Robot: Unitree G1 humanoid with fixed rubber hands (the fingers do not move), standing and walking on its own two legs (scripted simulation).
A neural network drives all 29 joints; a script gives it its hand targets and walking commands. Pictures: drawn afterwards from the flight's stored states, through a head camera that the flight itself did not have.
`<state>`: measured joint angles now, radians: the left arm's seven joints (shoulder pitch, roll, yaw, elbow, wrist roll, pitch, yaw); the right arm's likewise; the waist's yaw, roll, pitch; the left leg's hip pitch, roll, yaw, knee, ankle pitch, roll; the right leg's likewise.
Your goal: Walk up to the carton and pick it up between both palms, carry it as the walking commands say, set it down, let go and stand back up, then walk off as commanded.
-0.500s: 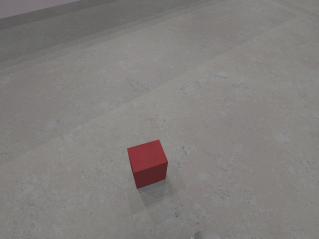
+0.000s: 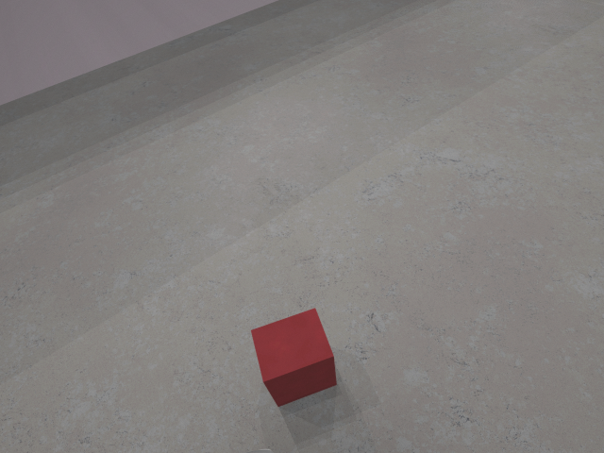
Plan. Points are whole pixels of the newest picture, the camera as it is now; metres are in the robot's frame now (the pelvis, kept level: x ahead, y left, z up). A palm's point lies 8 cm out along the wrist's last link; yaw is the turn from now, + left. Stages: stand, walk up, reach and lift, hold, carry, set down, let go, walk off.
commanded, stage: walk up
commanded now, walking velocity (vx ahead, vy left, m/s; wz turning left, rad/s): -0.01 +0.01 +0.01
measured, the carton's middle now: (296, 359) +0.48 +0.11 -0.65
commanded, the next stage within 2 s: none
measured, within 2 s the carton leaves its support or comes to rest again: neither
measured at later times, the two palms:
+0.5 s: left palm out of the picture +0.01 +0.28 -0.15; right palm out of the picture +0.08 -0.17 -0.14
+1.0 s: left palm out of the picture +0.07 +0.19 -0.12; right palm (540, 443) +0.16 -0.29 -0.15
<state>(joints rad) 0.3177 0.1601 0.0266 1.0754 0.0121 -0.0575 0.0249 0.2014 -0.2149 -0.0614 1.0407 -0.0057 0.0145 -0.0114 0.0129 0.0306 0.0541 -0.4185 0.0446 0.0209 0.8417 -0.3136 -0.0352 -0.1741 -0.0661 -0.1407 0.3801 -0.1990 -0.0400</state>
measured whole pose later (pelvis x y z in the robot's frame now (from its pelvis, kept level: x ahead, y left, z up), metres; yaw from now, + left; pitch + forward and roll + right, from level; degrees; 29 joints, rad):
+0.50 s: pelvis +0.02 +0.05 +0.00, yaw +1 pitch -2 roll +0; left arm 0.25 0.16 0.03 1.14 0.01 0.01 0.03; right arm 0.19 -0.14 -0.02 1.07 0.00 -0.01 -0.04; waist 0.01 -0.02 0.03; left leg -0.16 -0.03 0.08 0.35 -0.16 0.05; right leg -0.12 -0.05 -0.05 0.37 -0.22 0.03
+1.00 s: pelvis +0.10 -0.05 +0.00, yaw +11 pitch +0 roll +2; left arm 0.32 0.16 0.03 1.00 0.02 -0.06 0.01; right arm 0.31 -0.25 -0.07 1.03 -0.03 0.01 0.01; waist 0.00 0.04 -0.01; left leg -0.46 0.04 0.01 0.96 -0.31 -0.02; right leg -0.16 -0.05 -0.14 0.35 -0.20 -0.02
